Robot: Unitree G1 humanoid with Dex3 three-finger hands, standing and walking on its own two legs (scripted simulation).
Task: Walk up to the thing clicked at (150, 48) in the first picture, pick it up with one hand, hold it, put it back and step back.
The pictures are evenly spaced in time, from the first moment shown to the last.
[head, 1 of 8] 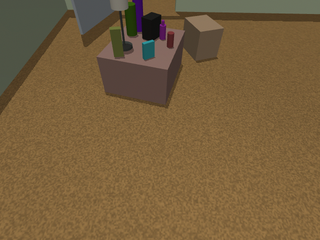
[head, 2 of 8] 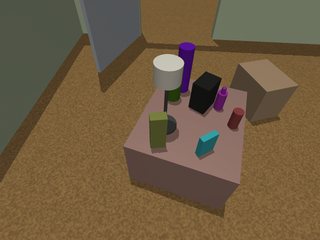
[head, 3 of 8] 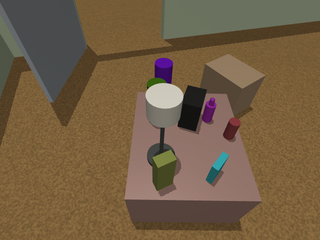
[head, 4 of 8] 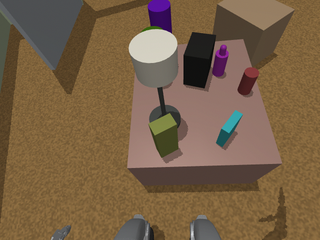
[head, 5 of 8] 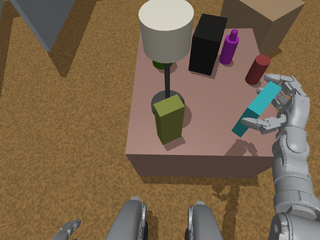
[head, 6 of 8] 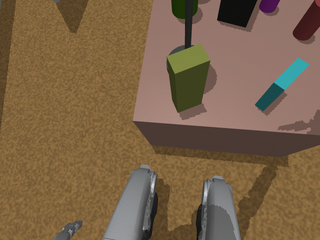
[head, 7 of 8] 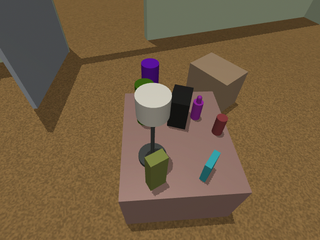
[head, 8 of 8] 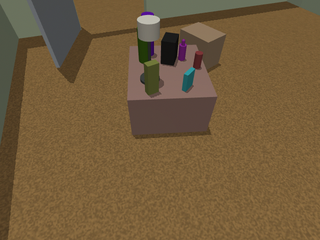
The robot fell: no
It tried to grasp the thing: yes
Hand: right
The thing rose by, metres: 0.34
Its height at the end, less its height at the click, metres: +0.00
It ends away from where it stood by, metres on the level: 0.01
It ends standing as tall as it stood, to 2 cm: yes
